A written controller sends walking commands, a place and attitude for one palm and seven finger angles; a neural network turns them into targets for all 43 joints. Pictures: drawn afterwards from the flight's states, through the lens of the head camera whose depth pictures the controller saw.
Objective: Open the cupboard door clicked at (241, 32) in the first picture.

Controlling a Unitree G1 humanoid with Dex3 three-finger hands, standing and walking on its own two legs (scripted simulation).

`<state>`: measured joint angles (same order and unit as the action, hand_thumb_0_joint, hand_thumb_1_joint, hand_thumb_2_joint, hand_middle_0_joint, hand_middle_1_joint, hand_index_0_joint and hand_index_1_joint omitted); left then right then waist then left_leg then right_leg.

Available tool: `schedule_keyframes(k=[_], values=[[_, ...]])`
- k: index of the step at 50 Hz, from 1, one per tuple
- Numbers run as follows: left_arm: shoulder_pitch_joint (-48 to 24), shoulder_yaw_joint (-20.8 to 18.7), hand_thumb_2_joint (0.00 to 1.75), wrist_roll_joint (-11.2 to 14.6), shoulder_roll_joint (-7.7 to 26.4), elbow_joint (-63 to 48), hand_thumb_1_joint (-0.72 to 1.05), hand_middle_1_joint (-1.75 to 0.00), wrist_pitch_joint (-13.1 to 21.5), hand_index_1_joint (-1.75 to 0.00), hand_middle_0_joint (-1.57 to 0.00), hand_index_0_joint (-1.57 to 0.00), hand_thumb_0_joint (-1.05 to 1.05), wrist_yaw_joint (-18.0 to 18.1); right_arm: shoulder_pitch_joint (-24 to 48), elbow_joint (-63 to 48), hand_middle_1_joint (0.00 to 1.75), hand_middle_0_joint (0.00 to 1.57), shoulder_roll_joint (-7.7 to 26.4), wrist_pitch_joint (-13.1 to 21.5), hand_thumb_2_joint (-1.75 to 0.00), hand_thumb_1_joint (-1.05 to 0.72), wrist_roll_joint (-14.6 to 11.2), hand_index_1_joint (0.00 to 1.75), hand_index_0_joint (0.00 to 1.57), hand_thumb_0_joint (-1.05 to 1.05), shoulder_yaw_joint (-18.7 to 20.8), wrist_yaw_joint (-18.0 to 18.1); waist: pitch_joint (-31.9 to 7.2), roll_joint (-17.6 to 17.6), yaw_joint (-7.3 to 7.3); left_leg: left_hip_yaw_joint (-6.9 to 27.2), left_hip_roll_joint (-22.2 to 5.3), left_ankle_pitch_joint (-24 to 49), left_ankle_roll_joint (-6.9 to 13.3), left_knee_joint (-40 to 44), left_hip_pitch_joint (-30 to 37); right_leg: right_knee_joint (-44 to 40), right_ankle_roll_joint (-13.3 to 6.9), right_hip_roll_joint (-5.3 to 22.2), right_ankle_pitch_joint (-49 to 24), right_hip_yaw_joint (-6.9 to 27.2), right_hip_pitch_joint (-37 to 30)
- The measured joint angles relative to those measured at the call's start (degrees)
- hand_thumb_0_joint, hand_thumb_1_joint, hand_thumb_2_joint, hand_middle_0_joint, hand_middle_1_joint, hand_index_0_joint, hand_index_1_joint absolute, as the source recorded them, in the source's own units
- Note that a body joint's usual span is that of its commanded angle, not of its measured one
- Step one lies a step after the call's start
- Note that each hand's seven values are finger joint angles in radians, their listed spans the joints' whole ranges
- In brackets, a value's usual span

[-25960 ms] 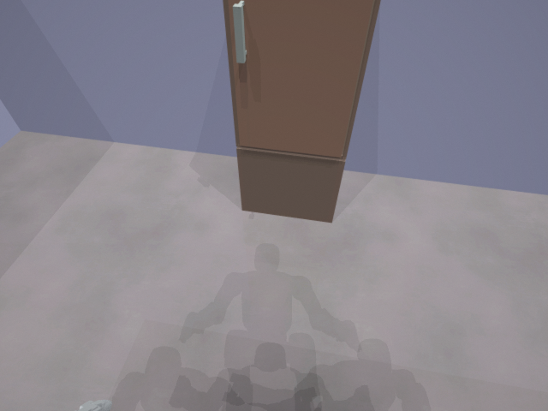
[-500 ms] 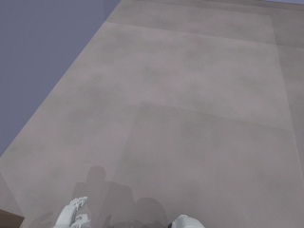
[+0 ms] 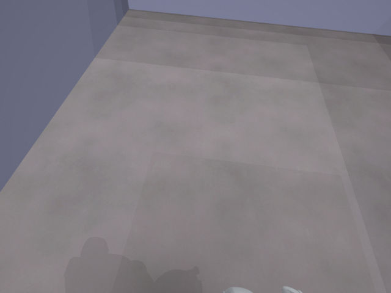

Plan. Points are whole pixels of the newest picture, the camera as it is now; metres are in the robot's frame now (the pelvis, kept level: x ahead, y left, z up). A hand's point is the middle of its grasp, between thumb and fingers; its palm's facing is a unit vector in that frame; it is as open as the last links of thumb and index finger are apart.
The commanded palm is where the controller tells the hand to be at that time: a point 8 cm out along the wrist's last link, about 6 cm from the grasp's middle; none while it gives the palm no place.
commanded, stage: walk to a spot facing it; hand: left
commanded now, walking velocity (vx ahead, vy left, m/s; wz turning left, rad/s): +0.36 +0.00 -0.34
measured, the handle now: out of the picture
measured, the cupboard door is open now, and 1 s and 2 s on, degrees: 45 45 45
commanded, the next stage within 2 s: turn to face it in 0.40 s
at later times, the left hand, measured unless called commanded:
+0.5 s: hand (163, 215) +0.32 +0.11 -0.16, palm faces -0.10 -0.97 -0.21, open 7.2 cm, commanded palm none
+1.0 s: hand (172, 163) +0.49 +0.11 -0.15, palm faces +0.12 -0.96 -0.24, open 7.3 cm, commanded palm none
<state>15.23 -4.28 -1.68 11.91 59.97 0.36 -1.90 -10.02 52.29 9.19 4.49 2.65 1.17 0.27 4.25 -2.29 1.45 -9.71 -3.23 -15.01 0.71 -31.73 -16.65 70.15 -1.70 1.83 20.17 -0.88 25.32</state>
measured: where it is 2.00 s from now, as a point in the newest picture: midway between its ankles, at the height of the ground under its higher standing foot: (228, 233)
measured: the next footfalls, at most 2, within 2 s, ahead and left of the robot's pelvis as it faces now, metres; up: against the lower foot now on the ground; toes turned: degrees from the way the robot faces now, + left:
right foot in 0.26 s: +0.24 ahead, -0.16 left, +0.00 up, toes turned -13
left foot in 0.64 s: +0.47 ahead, +0.03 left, +0.00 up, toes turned +2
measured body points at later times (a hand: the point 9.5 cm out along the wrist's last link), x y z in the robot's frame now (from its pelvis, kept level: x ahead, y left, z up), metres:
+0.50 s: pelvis +0.24 -0.07 +0.01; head +0.28 -0.08 +0.46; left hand +0.33 +0.16 -0.14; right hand +0.22 -0.30 -0.14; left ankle +0.30 +0.07 -0.68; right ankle +0.20 -0.15 -0.73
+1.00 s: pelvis +0.39 -0.09 +0.00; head +0.44 -0.10 +0.45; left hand +0.48 +0.16 -0.13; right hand +0.46 -0.33 -0.16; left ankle +0.43 +0.03 -0.73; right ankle +0.41 -0.23 -0.71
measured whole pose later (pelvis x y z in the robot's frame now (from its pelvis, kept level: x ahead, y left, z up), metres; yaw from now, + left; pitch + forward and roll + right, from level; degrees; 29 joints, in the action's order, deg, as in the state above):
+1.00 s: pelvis +0.39 -0.09 +0.00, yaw +6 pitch +2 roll -1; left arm 6.9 -4.0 -1.1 10.6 53.2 -1.1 0.5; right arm -12.1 55.5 11.3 -2.0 2.1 3.3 -0.1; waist 3.5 2.4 -1.6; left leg 3.5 0.9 -11.9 0.3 -30.9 -21.1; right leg 42.1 3.3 2.0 21.4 -0.9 22.6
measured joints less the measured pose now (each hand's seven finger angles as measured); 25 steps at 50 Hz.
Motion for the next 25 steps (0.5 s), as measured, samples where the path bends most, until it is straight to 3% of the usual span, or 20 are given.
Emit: schedule_keyframes(k=[2,6,12,13,15,17,18,20,25], values=[[-1.6,0.1,0.9,-0.1,-0.5,-1.2,0.91,-0.3,-0.2,-0.3,-0.2,-0.2,0.01,-0.3,-2.3,1.6,0.3,0.2,-0.1,0.1,-0.9,-0.92,-0.4,0.3,0.2,0.0,0.5,0.6,-0.1,0.4,0.05,-0.9,0.0,0.3,0.0,3.9,3.3,-3.3,0.7,1.7,-2.3,-0.6,3.6],[-4.5,0.4,0.9,-0.2,-1.7,-3.1,0.91,-0.3,-0.3,-0.3,-0.19,-0.2,0.01,-0.8,-6.7,4.3,0.3,0.21,1.7,-0.7,-0.9,-0.94,-0.2,0.3,0.2,-0.01,1.2,0.3,-0.3,1.8,-1.17,-2.6,-0.8,-0.5,-0.9,8.9,9.0,-18.6,1.2,3.8,-5.6,-2.5,5.4],[-8.9,0.7,0.9,-0.3,-1.4,-4.4,0.91,-0.3,0.3,-0.3,-0.19,-0.2,0.01,-1.2,-13.5,7.9,0.3,0.2,3.0,-2.5,-0.9,-0.92,0.0,0.3,0.2,0.0,1.1,-0.3,0.3,2.9,-3.71,-4.7,-3.4,-7.8,-4.4,5.9,14.7,-34.0,-0.2,2.1,-7.2,-5.9,0.1],[-9.3,0.7,0.9,-0.4,-0.9,-4.8,0.91,-0.3,1.1,-0.3,-0.2,-0.2,0.01,-1.1,-14.7,8.6,0.3,0.2,2.9,-2.8,-0.9,-0.92,-0.3,0.3,0.2,0.0,1.0,-0.4,0.2,2.6,-3.81,-4.8,-4.1,-9.9,-4.6,1.6,14.0,-36.1,-1.4,1.8,-7.8,-5.9,-1.7],[-10.1,0.5,0.9,0.1,-1.0,-4.9,0.91,-0.3,2.6,-0.3,-0.2,-0.2,0.01,-0.3,-14.5,10.3,0.3,0.2,2.9,-3.9,-0.9,-0.92,-1.1,0.3,0.2,0.0,0.9,-0.6,1.3,3.0,-3.61,-0.6,-4.6,-13.7,-3.7,-16.0,8.1,-32.2,-2.1,1.0,-6.6,-6.2,-1.9],[-9.4,0.8,0.9,0.6,-1.4,-4.7,0.91,-0.3,2.9,-0.3,-0.2,-0.2,0.0,0.5,-12.9,11.2,0.3,0.2,2.8,-4.8,-0.9,-0.92,-1.3,0.3,0.19,0.01,1.2,-0.6,1.7,3.4,-3.83,3.4,-3.8,-12.2,-3.0,-30.5,0.9,-32.7,-2.0,0.0,-4.0,-6.6,-4.5],[-8.7,0.9,0.9,0.7,-1.6,-4.4,0.91,-0.3,2.8,-0.3,-0.2,-0.2,0.0,0.9,-11.9,11.2,0.3,0.2,2.7,-4.9,-0.9,-0.92,-1.3,0.3,0.19,0.01,1.3,-0.6,1.6,3.4,-3.92,4.2,-3.7,-10.4,-2.9,-33.5,-2.0,-34.6,-1.8,-0.5,-3.8,-6.6,-6.2],[-6.8,1.1,0.9,0.6,-2.0,-3.3,0.91,-0.3,2.7,-0.3,-0.2,-0.2,0.0,1.5,-9.8,10.4,0.3,0.2,2.1,-4.8,-0.9,-0.91,-1.1,0.3,0.19,0.01,1.3,-0.5,0.8,3.0,-4.2,4.7,-3.9,-7.6,-3.0,-32.8,-6.5,-39.2,-1.6,-1.3,-4.7,-6.4,-9.6],[-3.0,0.7,0.9,0.7,-1.2,-0.5,0.94,-0.3,3.4,-0.3,-0.2,-0.21,-0.01,2.0,-5.4,7.3,0.3,0.2,0.1,-3.7,-0.9,-0.91,-1.1,0.3,0.19,0.01,1.2,-1.0,-0.9,2.1,-3.76,4.5,-3.9,-2.2,-3.5,-18.3,-11.6,-47.6,-1.7,-2.4,-4.9,-6.2,-16.9]])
